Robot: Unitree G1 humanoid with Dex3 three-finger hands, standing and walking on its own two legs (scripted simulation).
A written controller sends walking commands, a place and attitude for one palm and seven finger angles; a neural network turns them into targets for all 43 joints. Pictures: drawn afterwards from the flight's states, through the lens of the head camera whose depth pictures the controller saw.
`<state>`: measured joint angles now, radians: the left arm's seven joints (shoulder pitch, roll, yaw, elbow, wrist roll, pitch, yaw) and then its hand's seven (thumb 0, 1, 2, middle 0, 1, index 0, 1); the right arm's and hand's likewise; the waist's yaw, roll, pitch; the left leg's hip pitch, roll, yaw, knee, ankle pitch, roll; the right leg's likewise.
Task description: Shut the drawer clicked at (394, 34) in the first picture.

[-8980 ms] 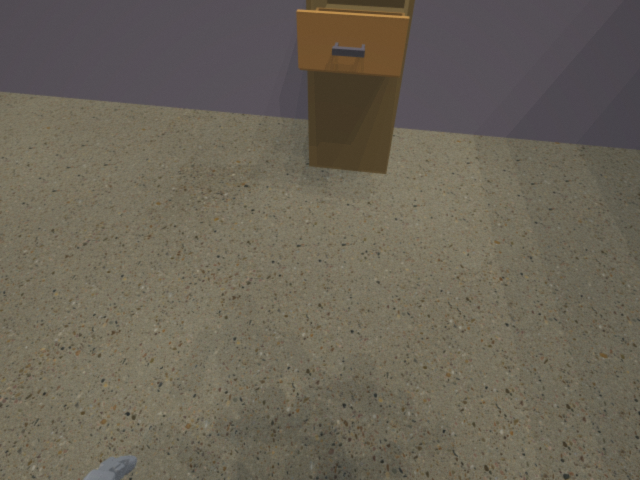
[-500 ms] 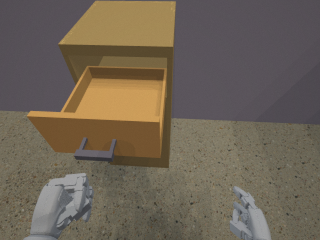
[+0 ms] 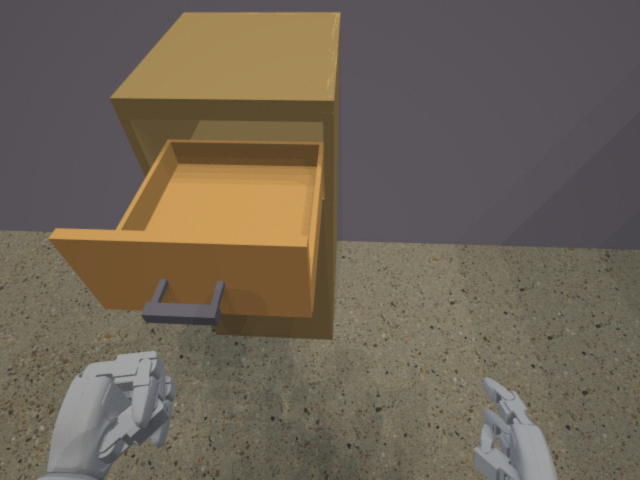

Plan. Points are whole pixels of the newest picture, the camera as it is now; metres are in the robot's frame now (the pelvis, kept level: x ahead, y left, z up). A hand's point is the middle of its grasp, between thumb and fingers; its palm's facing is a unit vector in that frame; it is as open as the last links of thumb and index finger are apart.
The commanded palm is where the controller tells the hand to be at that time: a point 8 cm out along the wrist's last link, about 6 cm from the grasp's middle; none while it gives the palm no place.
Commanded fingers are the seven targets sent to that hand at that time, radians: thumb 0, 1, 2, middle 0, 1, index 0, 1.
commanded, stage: bring the fist close to the handle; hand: left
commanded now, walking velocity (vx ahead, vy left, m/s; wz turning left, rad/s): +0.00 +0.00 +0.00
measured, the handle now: (186, 300) +0.35 +0.23 +0.00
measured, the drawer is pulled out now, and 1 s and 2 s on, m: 0.30 0.30 0.28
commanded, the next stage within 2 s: push the drawer shut in 1.36 s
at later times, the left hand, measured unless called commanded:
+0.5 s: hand (199, 379) +0.22 +0.16 +0.04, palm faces +0.01 -1.00 -0.05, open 3.3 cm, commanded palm +0.20 +0.22 +0.04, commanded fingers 0.00 0.90 0.90 -1.40 -1.60 -1.40 -1.60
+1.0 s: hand (216, 360) +0.27 +0.16 +0.00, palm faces +0.01 -1.00 -0.05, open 3.3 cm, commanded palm +0.24 +0.22 +0.00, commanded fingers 0.00 0.90 0.90 -1.40 -1.60 -1.40 -1.60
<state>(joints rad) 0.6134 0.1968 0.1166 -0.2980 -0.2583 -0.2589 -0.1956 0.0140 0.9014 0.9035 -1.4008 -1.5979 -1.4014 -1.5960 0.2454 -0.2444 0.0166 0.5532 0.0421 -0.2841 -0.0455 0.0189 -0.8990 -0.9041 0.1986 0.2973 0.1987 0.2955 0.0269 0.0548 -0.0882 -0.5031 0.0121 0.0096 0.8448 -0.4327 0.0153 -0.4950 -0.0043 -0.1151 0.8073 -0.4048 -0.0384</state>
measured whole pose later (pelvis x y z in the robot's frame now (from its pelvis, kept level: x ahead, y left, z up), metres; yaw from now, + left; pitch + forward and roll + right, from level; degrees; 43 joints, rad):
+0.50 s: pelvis -0.01 +0.00 -0.02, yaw -1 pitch +10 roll -1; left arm 0.38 0.18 0.09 -0.06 -0.21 -0.32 -0.15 0.01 0.90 0.90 -1.40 -1.60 -1.40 -1.60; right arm 0.26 -0.25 0.02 0.55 0.02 -0.24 -0.04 0.02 -0.90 -0.90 0.20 0.30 0.20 0.30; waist -0.01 0.03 -0.08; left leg -0.66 0.01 0.03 0.94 -0.46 0.02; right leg -0.66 -0.02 -0.10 0.92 -0.43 -0.04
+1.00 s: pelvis -0.01 +0.00 -0.05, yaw -1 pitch +16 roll -1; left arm 0.16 0.19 0.12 0.13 -0.21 -0.41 -0.16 0.02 0.90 0.90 -1.40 -1.60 -1.40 -1.60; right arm 0.21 -0.24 0.02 0.54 0.00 -0.18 -0.02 0.02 -0.90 -0.90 0.20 0.30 0.20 0.30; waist 0.00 0.03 -0.13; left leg -0.89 0.01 0.02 1.12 -0.52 0.02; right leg -0.89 -0.02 -0.11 1.09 -0.49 -0.04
